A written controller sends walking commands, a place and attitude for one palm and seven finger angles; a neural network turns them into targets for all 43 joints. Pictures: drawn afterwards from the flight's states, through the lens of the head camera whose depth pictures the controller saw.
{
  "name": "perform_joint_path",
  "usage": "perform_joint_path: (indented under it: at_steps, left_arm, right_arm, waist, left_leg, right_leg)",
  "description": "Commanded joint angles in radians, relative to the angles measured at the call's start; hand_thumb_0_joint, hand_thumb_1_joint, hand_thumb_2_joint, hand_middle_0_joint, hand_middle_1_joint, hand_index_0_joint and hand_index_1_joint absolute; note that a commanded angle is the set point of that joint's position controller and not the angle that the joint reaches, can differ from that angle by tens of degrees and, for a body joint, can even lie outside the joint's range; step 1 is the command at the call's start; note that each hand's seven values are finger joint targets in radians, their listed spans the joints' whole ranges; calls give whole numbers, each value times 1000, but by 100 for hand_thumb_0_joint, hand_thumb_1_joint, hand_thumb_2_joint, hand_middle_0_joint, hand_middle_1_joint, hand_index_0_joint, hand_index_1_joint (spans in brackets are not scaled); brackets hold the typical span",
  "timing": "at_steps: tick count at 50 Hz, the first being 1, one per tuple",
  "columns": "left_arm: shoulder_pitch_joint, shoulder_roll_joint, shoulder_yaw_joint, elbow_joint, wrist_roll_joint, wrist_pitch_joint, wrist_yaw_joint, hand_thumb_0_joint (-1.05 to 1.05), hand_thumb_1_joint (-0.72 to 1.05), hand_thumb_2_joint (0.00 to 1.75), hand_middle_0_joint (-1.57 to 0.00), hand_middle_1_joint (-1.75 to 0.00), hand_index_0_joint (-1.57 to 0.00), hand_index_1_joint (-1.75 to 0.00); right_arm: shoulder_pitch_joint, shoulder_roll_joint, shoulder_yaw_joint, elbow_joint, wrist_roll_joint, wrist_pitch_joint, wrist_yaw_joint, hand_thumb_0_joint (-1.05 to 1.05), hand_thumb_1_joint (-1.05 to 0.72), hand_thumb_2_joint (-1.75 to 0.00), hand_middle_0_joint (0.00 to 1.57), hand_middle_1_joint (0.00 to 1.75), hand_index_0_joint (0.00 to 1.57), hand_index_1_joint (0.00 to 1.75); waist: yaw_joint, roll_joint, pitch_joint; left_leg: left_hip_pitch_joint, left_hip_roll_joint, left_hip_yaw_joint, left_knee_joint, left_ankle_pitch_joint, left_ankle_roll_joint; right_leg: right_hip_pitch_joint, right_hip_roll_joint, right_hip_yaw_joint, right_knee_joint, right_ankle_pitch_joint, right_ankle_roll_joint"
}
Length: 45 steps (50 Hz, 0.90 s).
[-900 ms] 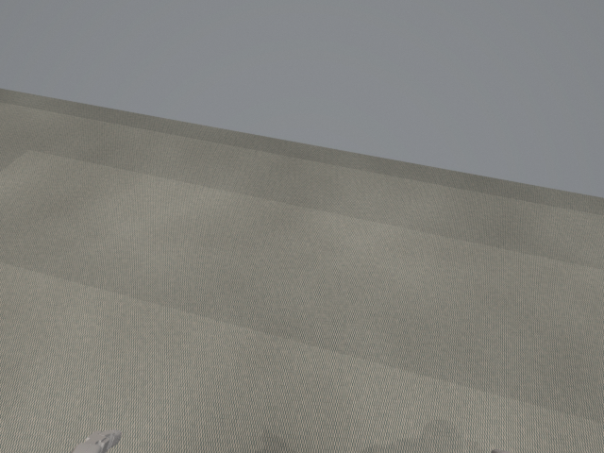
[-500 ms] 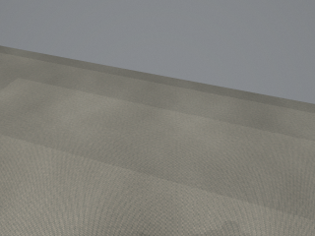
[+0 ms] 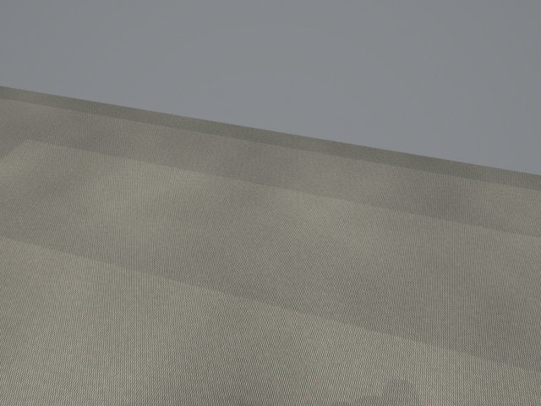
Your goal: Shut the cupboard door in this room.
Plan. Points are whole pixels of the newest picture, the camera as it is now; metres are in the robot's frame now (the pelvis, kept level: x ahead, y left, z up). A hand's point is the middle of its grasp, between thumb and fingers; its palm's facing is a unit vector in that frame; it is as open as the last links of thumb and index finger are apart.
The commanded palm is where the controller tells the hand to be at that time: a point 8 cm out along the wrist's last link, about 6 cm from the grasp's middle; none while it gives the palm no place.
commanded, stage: turn or walk to find it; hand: left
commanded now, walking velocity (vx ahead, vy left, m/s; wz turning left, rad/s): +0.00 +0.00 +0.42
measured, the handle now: out of the picture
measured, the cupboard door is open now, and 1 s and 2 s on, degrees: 81 81 81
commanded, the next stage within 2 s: none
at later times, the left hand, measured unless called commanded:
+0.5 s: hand out of the picture +0.02 +0.23 -0.19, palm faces +0.12 -0.97 -0.21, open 7.4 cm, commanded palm none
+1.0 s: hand out of the picture -0.04 +0.19 -0.15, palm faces +0.36 -0.88 -0.30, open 7.4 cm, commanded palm none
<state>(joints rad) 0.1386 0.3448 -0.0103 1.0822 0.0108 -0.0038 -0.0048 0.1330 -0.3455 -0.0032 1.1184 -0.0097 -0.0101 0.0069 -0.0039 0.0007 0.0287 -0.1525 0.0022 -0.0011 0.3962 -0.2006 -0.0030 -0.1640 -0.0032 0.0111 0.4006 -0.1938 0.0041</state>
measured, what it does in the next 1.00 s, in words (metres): steps on the spot, turning left: right foot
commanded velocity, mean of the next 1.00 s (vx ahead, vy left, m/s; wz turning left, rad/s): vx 0.00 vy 0.00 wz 0.42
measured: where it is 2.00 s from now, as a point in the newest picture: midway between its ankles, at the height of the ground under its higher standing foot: outside the picture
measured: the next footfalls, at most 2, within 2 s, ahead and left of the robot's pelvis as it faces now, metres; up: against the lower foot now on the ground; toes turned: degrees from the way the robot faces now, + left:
right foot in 0.86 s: +0.00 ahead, -0.11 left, +0.00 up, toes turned +16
left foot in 1.32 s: -0.10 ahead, +0.11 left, +0.00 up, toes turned +34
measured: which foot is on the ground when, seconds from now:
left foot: down 0.00-0.86, up 0.88-1.00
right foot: down 0.00-0.40, up 0.42-0.84, down 0.86-1.00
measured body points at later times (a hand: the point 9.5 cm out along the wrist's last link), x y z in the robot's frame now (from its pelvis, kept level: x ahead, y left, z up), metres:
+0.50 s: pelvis -0.01 +0.03 -0.01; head +0.01 +0.06 +0.44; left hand +0.02 +0.28 -0.17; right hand +0.06 -0.21 -0.15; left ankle +0.01 +0.12 -0.74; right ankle -0.02 -0.12 -0.70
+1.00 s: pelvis -0.04 -0.03 +0.00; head -0.03 -0.05 +0.45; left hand -0.06 +0.24 -0.13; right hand +0.08 -0.26 -0.16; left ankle -0.06 +0.11 -0.67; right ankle -0.04 -0.12 -0.74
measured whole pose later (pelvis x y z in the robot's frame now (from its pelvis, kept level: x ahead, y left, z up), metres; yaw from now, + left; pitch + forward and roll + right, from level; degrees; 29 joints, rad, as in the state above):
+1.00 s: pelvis -0.04 -0.03 +0.00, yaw +20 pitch -1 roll +2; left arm 0.23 0.19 0.03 0.92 0.02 0.03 0.03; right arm 0.25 -0.26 -0.10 0.98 -0.02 0.07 0.02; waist -0.02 0.04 0.02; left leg -0.53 -0.06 -0.07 1.06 -0.33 -0.03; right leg -0.16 -0.02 -0.07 0.47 -0.29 -0.04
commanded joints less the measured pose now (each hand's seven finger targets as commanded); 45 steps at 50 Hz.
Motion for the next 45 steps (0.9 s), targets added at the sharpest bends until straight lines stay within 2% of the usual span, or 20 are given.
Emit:
perform_joint_path:
  at_steps: [1,3,9,13,16,18,19,20,21,22,24,26,31,35,40,41,42,43,44,45]
  left_arm:
    - [-54,209,46,-67,0,-23,14,0,90,90,-20,-30,-20,-30]
    - [-50,201,48,-72,0,-18,15,0,90,90,-20,-30,-20,-30]
    - [23,107,39,-88,1,17,30,0,90,90,-20,-30,-20,-30]
    - [39,133,58,-131,5,23,37,0,90,90,-20,-30,-20,-30]
    - [25,128,67,-165,13,22,44,0,90,90,-20,-30,-20,-30]
    - [10,114,69,-185,12,25,44,0,90,90,-20,-30,-20,-30]
    - [21,82,68,-195,7,32,40,0,90,90,-20,-30,-20,-30]
    - [15,25,57,-215,1,38,35,0,90,90,-20,-30,-20,-30]
    - [-33,24,58,-224,7,41,43,0,90,90,-20,-30,-20,-30]
    - [-17,34,65,-213,9,46,44,0,90,90,-20,-30,-20,-30]
    - [19,13,74,-196,8,41,34,0,90,90,-20,-30,-20,-30]
    - [42,-9,74,-183,7,37,29,0,90,90,-20,-30,-20,-30]
    - [12,-39,75,-200,4,36,29,0,90,90,-20,-30,-20,-30]
    - [17,-50,77,-209,0,37,33,0,90,90,-20,-30,-20,-30]
    - [121,-41,83,-196,-5,34,39,0,90,90,-20,-30,-20,-30]
    - [161,-30,89,-187,-5,30,42,0,90,90,-20,-30,-20,-30]
    - [189,21,100,-186,4,23,47,0,90,90,-20,-30,-20,-30]
    - [182,111,116,-204,23,17,52,0,90,90,-20,-30,-20,-30]
    - [115,109,104,-235,13,21,53,0,90,90,-20,-30,-20,-30]
    - [40,65,101,-256,10,16,57,0,90,90,-20,-30,-20,-30]
  right_arm:
    - [-57,-206,-41,-72,-2,-22,-14,0,-90,-90,20,30,20,30]
    - [-54,-196,-39,-76,-3,-18,-13,0,-90,-90,20,30,20,30]
    - [8,-72,-22,-101,-6,17,-8,0,-90,-90,20,30,20,30]
    - [45,-56,-38,-132,-4,33,-7,0,-90,-90,20,30,20,30]
    - [77,-36,-50,-149,-2,39,-7,0,-90,-90,20,30,20,30]
    - [121,-23,-54,-145,0,34,-3,0,-90,-90,20,30,20,30]
    - [142,-46,-58,-149,-4,26,-1,0,-90,-90,20,30,20,30]
    - [160,-118,-74,-158,-13,22,-1,0,-90,-90,20,30,20,30]
    - [178,-124,-83,-153,-13,20,-12,0,-90,-90,20,30,20,30]
    - [166,-112,-81,-152,-9,19,-22,0,-90,-90,20,30,20,30]
    - [117,-81,-78,-176,-8,16,-29,0,-90,-90,20,30,20,30]
    - [116,-61,-78,-185,-7,13,-31,0,-90,-90,20,30,20,30]
    - [174,-43,-92,-180,-10,18,-34,0,-90,-90,20,30,20,30]
    - [176,-52,-100,-186,-15,29,-31,0,-90,-90,20,30,20,30]
    - [120,-59,-111,-213,-15,41,-18,0,-90,-90,20,30,20,30]
    - [103,-47,-111,-223,-11,45,-15,0,-90,-90,20,30,20,30]
    - [102,-9,-108,-231,-4,50,-9,0,-90,-90,20,30,20,30]
    - [107,52,-99,-257,-1,51,-8,0,-90,-90,20,30,20,30]
    - [68,1,-114,-260,-18,52,-11,0,-90,-90,20,30,20,30]
    - [91,-15,-119,-248,-20,62,-3,0,-90,-90,20,30,20,30]
  waist:
    - [3,-9,-25]
    - [5,-7,-25]
    - [11,-39,-27]
    - [7,-140,-57]
    - [-8,-186,-48]
    - [-30,-134,-49]
    - [-34,3,-65]
    - [-42,260,-41]
    - [-61,286,-10]
    - [-39,231,0]
    - [-11,137,-29]
    - [-7,113,-69]
    - [-42,120,-104]
    - [-44,153,-98]
    - [2,149,-105]
    - [23,128,-105]
    - [32,14,-100]
    - [40,-274,-51]
    - [40,-238,21]
    - [-4,-188,38]
  left_leg:
    - [-24,106,-109,-79,32,34]
    - [-44,105,-113,-60,57,34]
    - [-145,76,-103,43,86,16]
    - [-163,27,-48,220,16,2]
    - [-174,25,-13,292,-171,-7]
    - [-80,46,-9,170,-44,-3]
    - [-31,108,-129,71,96,31]
    - [-35,266,-385,-61,199,120]
    - [-68,316,-506,-148,241,185]
    - [-82,302,-485,-152,217,190]
    - [-54,246,-399,-113,163,183]
    - [-16,206,-336,-97,194,173]
    - [68,192,-376,-82,227,188]
    - [36,189,-439,-89,217,192]
    - [-103,122,-429,-82,97,131]
    - [-186,91,-401,-59,19,95]
    - [-325,25,-319,57,-113,42]
    - [-524,-104,-120,339,-272,-28]
    - [-490,-80,-104,542,-321,-26]
    - [-431,-46,-134,646,-258,-17]
  right_leg:
    - [-19,-120,107,-88,-21,-33]
    - [-12,-123,97,-67,-7,-30]
    - [-12,-165,85,-15,21,-17]
    - [-40,-275,134,-40,54,-86]
    - [-59,-328,126,-11,179,-138]
    - [-129,-295,48,76,152,-95]
    - [-195,-204,-38,197,47,-32]
    - [-287,-56,-133,395,-213,45]
    - [-318,-26,-52,571,-396,43]
    - [-340,-53,21,643,-356,36]
    - [-350,-63,18,690,-278,38]
    - [-345,-58,6,685,-230,49]
    - [-332,-38,-5,546,-262,64]
    - [-262,-16,-1,417,-282,56]
    - [-35,20,-28,131,-157,35]
    - [76,8,-33,3,-83,29]
    - [192,-104,61,-98,-105,-7]
    - [203,-376,371,-210,-274,-107]
    - [-28,-458,381,-227,-219,-147]
    - [-136,-413,302,-237,-241,-143]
